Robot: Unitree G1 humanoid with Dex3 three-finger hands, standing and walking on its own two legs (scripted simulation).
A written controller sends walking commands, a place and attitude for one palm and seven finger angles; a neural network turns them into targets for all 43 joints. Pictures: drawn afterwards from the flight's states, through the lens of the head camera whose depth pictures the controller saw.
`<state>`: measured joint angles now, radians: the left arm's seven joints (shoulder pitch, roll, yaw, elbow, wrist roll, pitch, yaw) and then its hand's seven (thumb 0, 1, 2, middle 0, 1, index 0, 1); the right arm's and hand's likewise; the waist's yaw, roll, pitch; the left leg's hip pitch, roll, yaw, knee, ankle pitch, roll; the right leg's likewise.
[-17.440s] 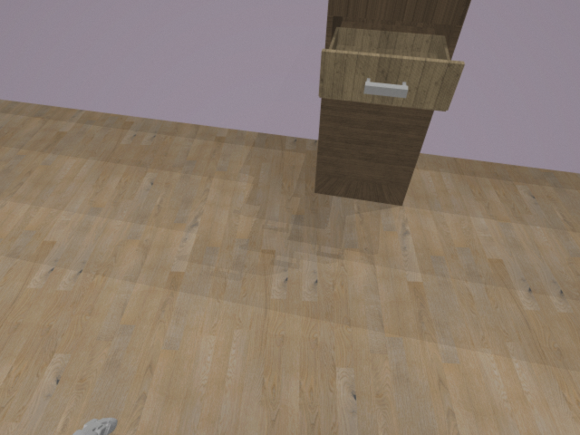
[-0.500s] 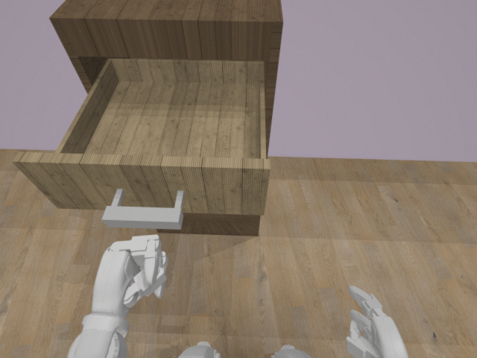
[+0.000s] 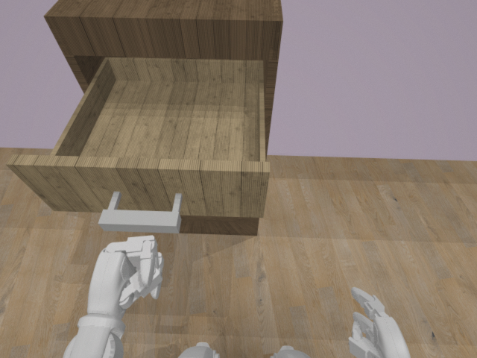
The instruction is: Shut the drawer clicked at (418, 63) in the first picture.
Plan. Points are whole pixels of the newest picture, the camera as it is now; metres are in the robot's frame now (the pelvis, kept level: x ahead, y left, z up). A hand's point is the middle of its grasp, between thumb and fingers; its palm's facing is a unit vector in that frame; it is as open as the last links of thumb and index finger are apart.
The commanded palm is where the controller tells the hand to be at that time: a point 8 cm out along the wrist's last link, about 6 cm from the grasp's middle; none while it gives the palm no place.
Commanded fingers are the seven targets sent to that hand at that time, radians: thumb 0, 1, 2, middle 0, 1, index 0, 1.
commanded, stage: push the drawer shut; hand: left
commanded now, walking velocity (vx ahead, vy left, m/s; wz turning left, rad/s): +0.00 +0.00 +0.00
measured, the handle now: (144, 209) +0.34 +0.17 +0.06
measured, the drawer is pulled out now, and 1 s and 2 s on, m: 0.29 0.21 0.09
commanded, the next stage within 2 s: none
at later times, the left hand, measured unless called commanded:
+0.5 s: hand (163, 255) +0.27 +0.12 +0.06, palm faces -0.05 -1.00 -0.05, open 3.0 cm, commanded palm +0.26 +0.18 +0.06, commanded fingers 0.00 0.90 0.90 -1.40 -1.60 -1.40 -1.60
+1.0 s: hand (171, 214) +0.33 +0.12 +0.06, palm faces -0.05 -1.00 -0.05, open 3.0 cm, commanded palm +0.33 +0.18 +0.06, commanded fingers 0.00 0.90 0.90 -1.40 -1.60 -1.40 -1.60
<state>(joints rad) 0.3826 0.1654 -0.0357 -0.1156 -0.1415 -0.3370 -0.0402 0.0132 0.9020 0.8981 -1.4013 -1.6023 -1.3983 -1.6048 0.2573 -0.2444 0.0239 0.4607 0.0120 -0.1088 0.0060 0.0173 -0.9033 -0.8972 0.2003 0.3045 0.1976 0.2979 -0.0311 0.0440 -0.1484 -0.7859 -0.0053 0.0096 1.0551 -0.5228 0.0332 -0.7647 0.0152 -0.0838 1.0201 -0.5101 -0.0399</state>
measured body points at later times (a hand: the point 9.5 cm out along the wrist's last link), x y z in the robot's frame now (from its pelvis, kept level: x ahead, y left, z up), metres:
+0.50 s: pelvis -0.01 +0.00 +0.00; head +0.05 +0.00 +0.45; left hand +0.26 +0.18 +0.06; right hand +0.15 -0.23 -0.09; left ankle -0.01 +0.10 -0.67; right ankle -0.01 -0.10 -0.67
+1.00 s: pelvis -0.03 +0.01 +0.00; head +0.04 +0.01 +0.45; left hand +0.33 +0.18 +0.06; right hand +0.11 -0.24 -0.10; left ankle -0.01 +0.10 -0.67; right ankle -0.01 -0.10 -0.67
